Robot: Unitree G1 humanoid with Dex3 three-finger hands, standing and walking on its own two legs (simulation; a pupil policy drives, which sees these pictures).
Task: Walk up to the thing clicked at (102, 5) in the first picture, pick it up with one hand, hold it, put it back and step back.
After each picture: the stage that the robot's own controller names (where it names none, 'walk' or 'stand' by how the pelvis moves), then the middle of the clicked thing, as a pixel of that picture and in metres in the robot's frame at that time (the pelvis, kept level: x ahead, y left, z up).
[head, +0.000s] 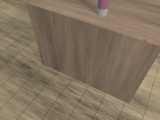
stand; out of the picture +0.96 -0.12 +0.04
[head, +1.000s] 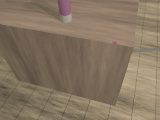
walk; (63, 0) +0.85 +0.15 +0.06
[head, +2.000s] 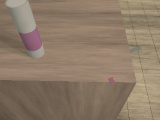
stand; (28, 31) +0.52 +0.23 +0.08
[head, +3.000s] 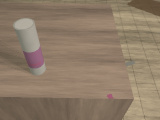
stand; (32, 50) +0.49 +0.22 +0.04
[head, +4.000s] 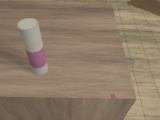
stand; (35, 49) +0.49 +0.21 +0.04
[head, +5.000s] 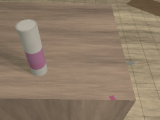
stand; (34, 51) +0.48 +0.21 +0.04
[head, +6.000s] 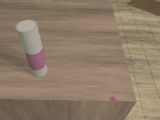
stand; (34, 51) +0.48 +0.21 +0.04
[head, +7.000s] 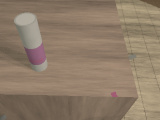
rise first; (33, 46) +0.48 +0.21 +0.04
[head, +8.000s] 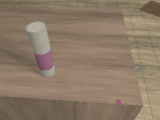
go down; (42, 52) +0.48 +0.20 +0.04
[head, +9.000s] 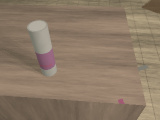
go down; (44, 51) +0.48 +0.20 +0.05
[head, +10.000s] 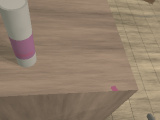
go down; (21, 36) +0.46 +0.18 +0.09
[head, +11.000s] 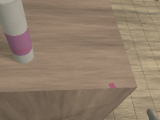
close in; (16, 32) +0.48 +0.19 +0.10
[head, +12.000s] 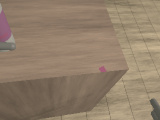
close; out of the picture +0.50 +0.21 +0.13
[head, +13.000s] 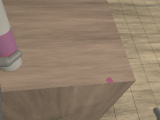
lift; out of the picture +0.45 +0.22 +0.12
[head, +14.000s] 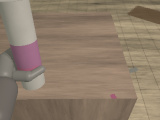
lift; (25, 47) +0.35 +0.17 +0.22
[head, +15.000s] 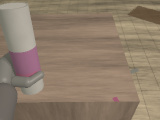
hold; (24, 53) +0.33 +0.17 +0.21
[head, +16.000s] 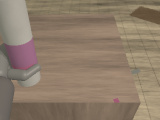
crouch; (20, 45) +0.33 +0.18 +0.24
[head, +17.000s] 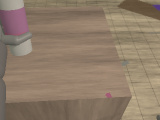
crouch; (12, 13) +0.46 +0.19 +0.25
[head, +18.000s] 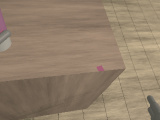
lower; out of the picture +0.51 +0.22 +0.12
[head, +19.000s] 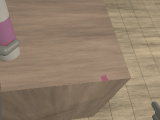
lower; out of the picture +0.49 +0.21 +0.12
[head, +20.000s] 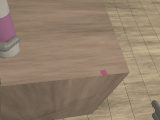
lower; out of the picture +0.50 +0.20 +0.12
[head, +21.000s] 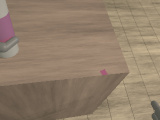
lower; out of the picture +0.50 +0.20 +0.12
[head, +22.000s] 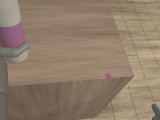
loosen; (9, 25) +0.48 +0.19 +0.12
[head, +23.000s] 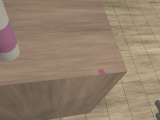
withdraw; out of the picture +0.47 +0.20 +0.12
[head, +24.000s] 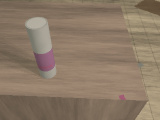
sink last; (43, 51) +0.45 +0.18 +0.08
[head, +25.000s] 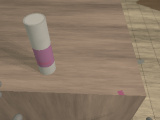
stand; (42, 47) +0.46 +0.19 +0.08
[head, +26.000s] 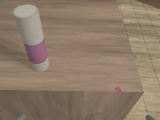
stand; (34, 42) +0.46 +0.19 +0.10
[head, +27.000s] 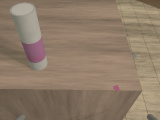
stand; (32, 41) +0.46 +0.19 +0.11
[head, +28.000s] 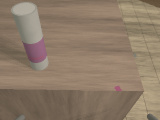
stand; (33, 41) +0.46 +0.19 +0.11
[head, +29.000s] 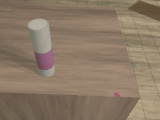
stand; (43, 51) +0.47 +0.18 +0.06
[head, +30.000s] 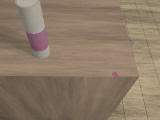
walk; (36, 31) +0.50 +0.19 +0.07
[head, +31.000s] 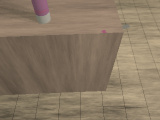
walk; out of the picture +0.73 +0.24 +0.07
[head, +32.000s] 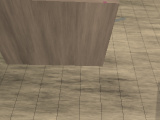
stand; out of the picture +1.08 +0.19 +0.07
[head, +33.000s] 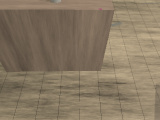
stand; out of the picture +1.07 +0.21 +0.04
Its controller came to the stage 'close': yes
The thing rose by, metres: 0.21
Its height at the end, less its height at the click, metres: +0.00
